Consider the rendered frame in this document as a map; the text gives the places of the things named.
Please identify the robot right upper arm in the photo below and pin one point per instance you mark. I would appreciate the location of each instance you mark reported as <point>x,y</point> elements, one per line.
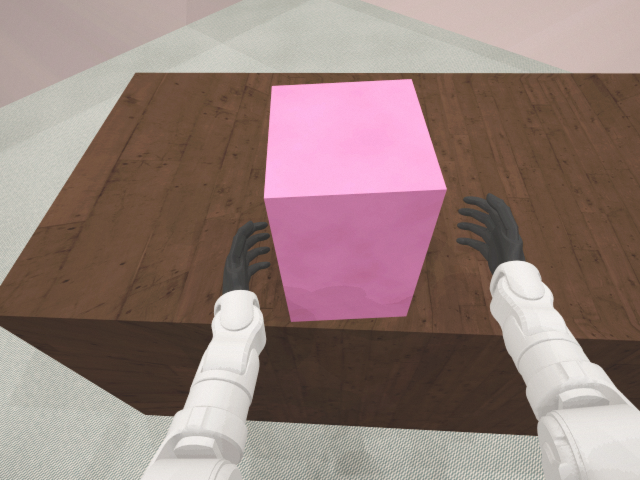
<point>591,443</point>

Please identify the pedestal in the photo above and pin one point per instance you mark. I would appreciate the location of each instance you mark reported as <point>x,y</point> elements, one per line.
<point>120,279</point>

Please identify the robot left upper arm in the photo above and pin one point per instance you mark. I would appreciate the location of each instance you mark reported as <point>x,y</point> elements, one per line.
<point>193,469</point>

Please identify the robot left forearm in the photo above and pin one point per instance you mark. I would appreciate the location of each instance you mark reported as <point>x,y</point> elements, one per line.
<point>212,422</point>

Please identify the robot right forearm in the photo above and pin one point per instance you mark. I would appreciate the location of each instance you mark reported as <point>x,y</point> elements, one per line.
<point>556,371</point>

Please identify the carton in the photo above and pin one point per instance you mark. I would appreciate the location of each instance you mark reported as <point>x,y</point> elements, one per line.
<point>353,191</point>

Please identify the robot left hand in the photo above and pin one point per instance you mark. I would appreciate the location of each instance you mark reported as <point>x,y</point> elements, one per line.
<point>237,272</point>

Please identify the robot right hand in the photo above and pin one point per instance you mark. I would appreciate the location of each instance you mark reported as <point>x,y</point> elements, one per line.
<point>503,242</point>

